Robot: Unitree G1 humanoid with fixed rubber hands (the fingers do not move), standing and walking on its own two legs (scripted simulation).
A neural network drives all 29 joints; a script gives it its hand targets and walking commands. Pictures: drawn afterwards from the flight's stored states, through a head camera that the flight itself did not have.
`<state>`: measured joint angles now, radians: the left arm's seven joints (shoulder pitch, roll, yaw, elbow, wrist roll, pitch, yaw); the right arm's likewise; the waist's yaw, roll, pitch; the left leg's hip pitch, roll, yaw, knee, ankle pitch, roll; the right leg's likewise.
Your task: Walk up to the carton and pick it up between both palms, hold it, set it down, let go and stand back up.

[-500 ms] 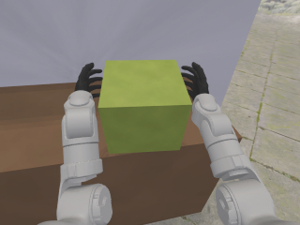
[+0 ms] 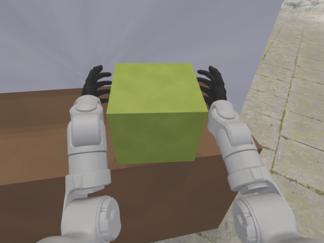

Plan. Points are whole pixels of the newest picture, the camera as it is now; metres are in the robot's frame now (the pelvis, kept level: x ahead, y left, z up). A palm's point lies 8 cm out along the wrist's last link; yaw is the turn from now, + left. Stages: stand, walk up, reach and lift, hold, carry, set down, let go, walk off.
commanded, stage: hold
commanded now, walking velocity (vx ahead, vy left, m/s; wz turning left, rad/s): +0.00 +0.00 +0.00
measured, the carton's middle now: (155, 112) +0.38 +0.01 +0.17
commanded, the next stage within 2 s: none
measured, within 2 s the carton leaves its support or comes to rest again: neither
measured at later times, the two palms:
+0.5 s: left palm (88, 103) +0.35 +0.16 +0.22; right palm (215, 102) +0.36 -0.13 +0.22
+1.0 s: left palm (85, 100) +0.36 +0.16 +0.23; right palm (212, 97) +0.36 -0.12 +0.23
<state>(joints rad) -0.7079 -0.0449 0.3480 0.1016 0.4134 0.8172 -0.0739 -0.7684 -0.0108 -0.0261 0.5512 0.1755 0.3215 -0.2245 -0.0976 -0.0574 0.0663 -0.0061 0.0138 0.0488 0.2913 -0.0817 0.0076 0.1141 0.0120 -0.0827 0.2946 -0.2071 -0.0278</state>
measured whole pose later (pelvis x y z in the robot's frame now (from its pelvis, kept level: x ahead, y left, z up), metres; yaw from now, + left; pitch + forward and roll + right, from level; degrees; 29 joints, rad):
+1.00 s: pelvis +0.00 +0.01 +0.00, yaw +0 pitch -12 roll +0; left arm -0.70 -0.04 0.35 0.08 0.41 0.82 -0.08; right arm -0.79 -0.01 -0.02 0.55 0.18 0.32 -0.22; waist -0.10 -0.06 0.07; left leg -0.01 0.01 0.05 0.30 -0.09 0.01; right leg 0.12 0.01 -0.09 0.28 -0.20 -0.02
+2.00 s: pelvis +0.00 +0.01 +0.00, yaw +0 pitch -12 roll +0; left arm -0.66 -0.05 0.34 0.06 0.41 0.83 -0.07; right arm -0.75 -0.01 -0.01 0.53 0.19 0.33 -0.23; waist -0.10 -0.07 0.08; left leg 0.00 0.01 0.05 0.31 -0.10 0.02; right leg 0.13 0.01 -0.08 0.29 -0.21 -0.02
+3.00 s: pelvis +0.00 +0.00 +0.00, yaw +0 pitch -12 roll +0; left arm -0.69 -0.04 0.35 0.08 0.41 0.82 -0.09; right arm -0.77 -0.01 -0.01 0.54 0.18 0.32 -0.23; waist -0.09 -0.07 0.08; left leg -0.01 0.02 0.05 0.30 -0.09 0.01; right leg 0.11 0.01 -0.08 0.29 -0.20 -0.02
